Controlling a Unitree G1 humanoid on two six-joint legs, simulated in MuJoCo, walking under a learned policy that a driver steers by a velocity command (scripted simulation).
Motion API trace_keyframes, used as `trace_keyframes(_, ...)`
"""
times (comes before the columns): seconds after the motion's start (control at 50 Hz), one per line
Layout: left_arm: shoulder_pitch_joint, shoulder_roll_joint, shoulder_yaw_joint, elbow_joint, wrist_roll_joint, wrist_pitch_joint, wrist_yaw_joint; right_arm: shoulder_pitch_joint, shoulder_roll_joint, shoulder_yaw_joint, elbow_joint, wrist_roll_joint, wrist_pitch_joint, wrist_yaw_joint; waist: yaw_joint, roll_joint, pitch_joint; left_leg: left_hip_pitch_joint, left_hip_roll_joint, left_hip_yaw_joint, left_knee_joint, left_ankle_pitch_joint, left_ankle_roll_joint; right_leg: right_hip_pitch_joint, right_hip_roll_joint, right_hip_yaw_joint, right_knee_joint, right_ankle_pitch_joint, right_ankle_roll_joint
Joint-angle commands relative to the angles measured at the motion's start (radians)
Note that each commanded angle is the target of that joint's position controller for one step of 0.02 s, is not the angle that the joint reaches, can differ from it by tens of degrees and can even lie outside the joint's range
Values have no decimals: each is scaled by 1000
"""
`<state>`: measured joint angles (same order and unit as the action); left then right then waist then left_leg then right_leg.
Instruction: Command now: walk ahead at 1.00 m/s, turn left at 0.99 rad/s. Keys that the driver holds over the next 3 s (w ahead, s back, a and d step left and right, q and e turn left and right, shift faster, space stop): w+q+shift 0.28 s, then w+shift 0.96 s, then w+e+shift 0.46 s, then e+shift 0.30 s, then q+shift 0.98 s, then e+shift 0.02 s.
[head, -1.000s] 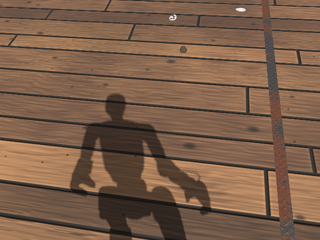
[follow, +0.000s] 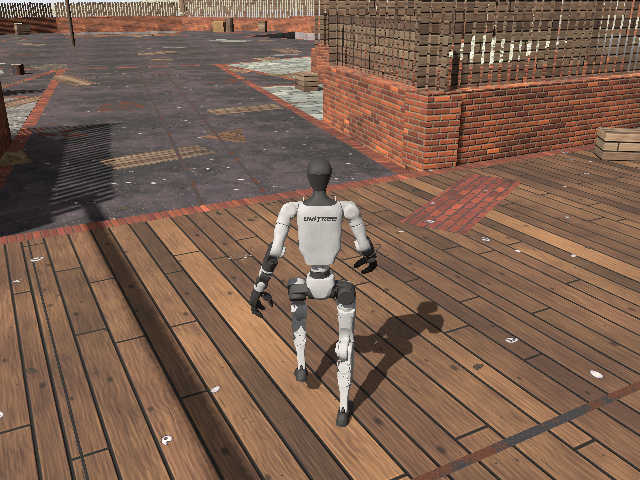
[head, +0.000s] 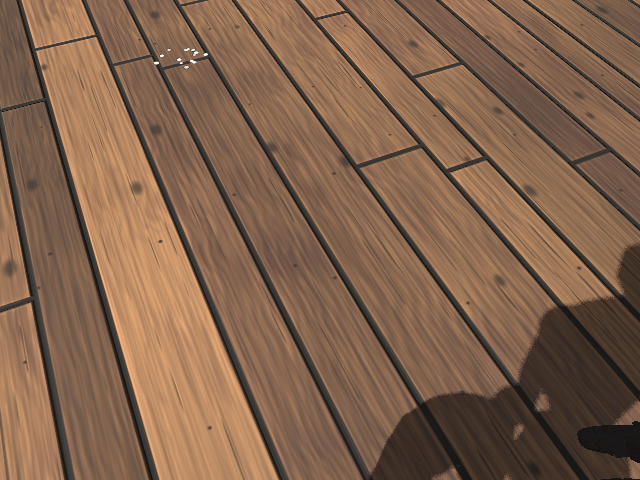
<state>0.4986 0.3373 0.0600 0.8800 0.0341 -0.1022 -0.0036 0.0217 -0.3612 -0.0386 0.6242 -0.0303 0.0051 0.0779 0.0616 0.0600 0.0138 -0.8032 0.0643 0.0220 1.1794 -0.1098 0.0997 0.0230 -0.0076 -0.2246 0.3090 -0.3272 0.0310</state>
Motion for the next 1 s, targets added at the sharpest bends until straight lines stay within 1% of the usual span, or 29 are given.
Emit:
trace_keyframes(0.02, -109, 57, -4, -67, 0, -37, -2, -96, 18, 29, -99, -2, -5, 24, -75, -92, 148, 53, 21, 57, -207, 102, 22, -147, -212, -1, -217, 502, -58)
trace_keyframes(0.06, -59, 88, 1, -50, 1, -31, 6, -147, 28, 35, -98, -3, -13, 31, -55, -84, 150, 156, -43, 155, -351, 109, 61, -83, -191, -68, -190, 798, -40)
trace_keyframes(0.1, -27, 150, 14, -51, -3, -10, 24, -77, 3, 25, -67, -1, -20, 21, -104, -144, 65, 283, -126, 201, -400, 49, 92, 31, -218, -80, -25, 1283, -29)
trace_keyframes(0.14, -82, 210, 32, -73, 3, 28, 36, 212, -61, -8, 16, 4, -27, -3, -261, -186, -91, 595, -186, 165, -409, -53, 134, 4, -265, -53, 362, 1465, -43)
trace_keyframes(0.16, -131, 206, 32, -101, 7, 41, 31, 440, -111, -41, 93, 6, -32, -24, -348, -163, -186, 879, -192, 90, -490, -69, 171, -144, -266, -27, 671, 1314, -53)
trace_keyframes(0.18, -163, 158, 31, -113, 5, 44, 15, 440, -167, -84, 115, 42, -17, -54, -313, 14, -172, 1071, -126, -74, -565, -143, 187, -418, -82, -16, 1059, 380, -25)
trace_keyframes(0.2, -85, 70, 2, -235, -2, 21, 1, 321, -305, -104, 63, -6, 5, -56, -138, 196, -253, 1301, 141, -635, -671, -88, 379, -837, 33, 88, 1413, -174, 35)
trace_keyframes(0.22, -202, 111, -2, -281, -7, -6, 5, 400, -280, -108, 39, -6, 13, -69, -217, -13, -344, 1307, 182, -809, -829, -225, 408, -918, 6, 285, 1404, -99, 18)
trace_keyframes(0.26, -256, 89, -18, -285, -1, -18, 8, 358, -179, -89, 98, 10, -15, -84, -112, -147, -50, 948, 134, -698, -936, -180, 324, -872, -90, 303, 1145, -51, 8)
trace_keyframes(0.28, -251, 76, -23, -272, 22, -3, 11, 314, -160, -81, 93, 10, -35, -91, -67, -162, -6, 808, 80, -611, -929, -105, 300, -795, -110, 307, 1084, -76, 15)
trace_keyframes(0.3, -202, 72, -26, -254, 39, 23, 9, 275, -120, -64, 88, 12, -51, -95, -18, -164, 13, 690, 51, -532, -932, -47, 287, -717, -131, 303, 1022, -83, 27)
trace_keyframes(0.34, -222, 44, -33, -262, 43, 56, 0, 275, -80, -45, 98, 18, -80, -88, 0, -143, 39, 521, 0, -442, -969, -41, 272, -640, -158, 275, 864, -89, 47)
trace_keyframes(0.42, -432, -23, -67, -338, 11, 44, -27, 318, -69, -45, 132, 27, -110, -70, -72, -69, 87, 396, -84, -301, -1044, 98, 193, -478, -140, 214, 452, 372, 13)
trace_keyframes(0.46, -465, -3, -60, -334, -5, 39, -31, 366, -86, -49, 153, 40, -120, -60, -110, -54, 72, 483, -45, -306, -1069, 201, 166, -417, -105, 194, 346, 525, -21)
trace_keyframes(0.5, -494, 20, -52, -333, -5, 41, -28, 408, -110, -52, 178, 35, -115, -63, -135, -65, 55, 676, -15, -283, -1032, 396, 144, -466, -61, 171, 282, 486, -51)
trace_keyframes(0.52, -493, 39, -44, -342, -1, 36, -22, 427, -130, -55, 186, 29, -114, -68, -132, -26, 53, 738, 19, -295, -953, 565, 127, -448, -46, 174, 251, 419, -74)
trace_keyframes(0.56, -308, 102, -10, -288, 0, 30, -3, 424, -173, -62, 207, 7, -104, -80, -33, -5, -67, 855, 34, -279, -698, 869, 81, -288, 29, 169, 250, 231, -104)
trace_keyframes(0.58, -102, 130, 8, -228, -7, 31, 10, 368, -179, -63, 203, -9, -96, -82, 87, -6, -150, 772, 5, -242, -459, 831, 65, -78, 23, 163, 243, 174, -114)
trace_keyframes(0.6, 111, 195, 32, -186, 9, 35, 31, 342, -101, -42, 186, -19, -101, -85, 181, -72, -262, 575, -43, -195, -93, 612, 52, 173, -122, 325, 296, -77, -135)
trace_keyframes(0.62, 93, 288, 58, -168, 25, 35, 18, 466, 34, -10, 135, 46, -116, -71, 49, -515, -390, 247, -255, -131, 290, -229, -8, 364, -389, 979, 40, -339, -263)
trace_keyframes(0.64, -24, 190, 46, -189, 14, 40, -4, 417, -25, -2, 150, 19, -116, -82, 35, -314, -272, 91, -184, -184, 333, -260, 19, 299, -370, 1092, -55, -397, -272)
trace_keyframes(0.68, -109, 69, 24, -169, 11, 32, -12, 252, -41, -1, 126, 7, -106, -69, 12, -39, -68, 87, -85, -160, 238, -160, 20, 37, -308, 784, -47, -209, -261)
trace_keyframes(0.74, -81, 19, 1, -91, 5, 9, -8, 210, 26, 21, 87, -17, -78, -39, -56, -100, 18, 114, -40, -172, 119, -184, 8, -146, -224, 593, -109, -113, -222)
trace_keyframes(0.8, -62, 43, 3, -57, -16, -15, -12, 93, 28, 37, 30, -21, -69, -27, -75, -112, 97, 28, -2, -126, -43, -100, -20, -205, -200, 467, -218, 3, -227)
trace_keyframes(0.86, -64, 52, 5, -46, -29, -28, -19, -55, 31, 57, -23, -14, -80, -9, -64, -94, 133, 143, 24, -13, -382, 111, -32, -266, -132, 292, -300, 237, -203)
trace_keyframes(0.9, -29, 86, 10, -30, -39, -38, -21, -97, 56, 68, -30, 0, -83, 1, -50, -102, 131, 288, 10, 34, -499, 220, -14, -269, -163, 259, -360, 420, -202)
trace_keyframes(0.92, -12, 90, 10, -14, -42, -38, -21, -112, 43, 65, -27, 0, -82, -2, -47, -88, 139, 286, -1, 48, -539, 241, -3, -196, -166, 231, -362, 518, -196)
trace_keyframes(0.96, 11, 117, 12, 7, -37, -31, -16, -111, 20, 55, -20, -7, -84, -15, -53, -108, 94, 317, -53, 84, -600, 196, 23, -31, -172, 192, -274, 835, -177)
trace_keyframes(1.0, 21, 168, 20, 25, -19, -9, 1, 26, -28, 32, 18, -17, -82, -35, -128, -177, -38, 484, -130, 96, -597, 40, 51, 73, -197, 167, -10, 1215, -149)
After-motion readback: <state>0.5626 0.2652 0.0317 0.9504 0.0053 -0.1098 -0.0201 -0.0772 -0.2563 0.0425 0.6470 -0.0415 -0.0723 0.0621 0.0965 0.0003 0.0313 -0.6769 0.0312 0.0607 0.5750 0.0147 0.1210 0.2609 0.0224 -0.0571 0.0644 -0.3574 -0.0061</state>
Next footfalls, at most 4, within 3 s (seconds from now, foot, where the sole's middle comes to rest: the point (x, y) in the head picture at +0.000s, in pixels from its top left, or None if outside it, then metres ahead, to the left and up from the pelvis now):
0.18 left None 0.35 0.06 -0.77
0.58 right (343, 339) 0.81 0.03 -0.77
1.04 left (202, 240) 1.09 0.42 -0.77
1.50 right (203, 126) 1.56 0.51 -0.77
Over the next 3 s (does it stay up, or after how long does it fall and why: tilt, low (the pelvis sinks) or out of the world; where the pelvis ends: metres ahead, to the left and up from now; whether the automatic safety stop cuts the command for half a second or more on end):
stays up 1.88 0.67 0.01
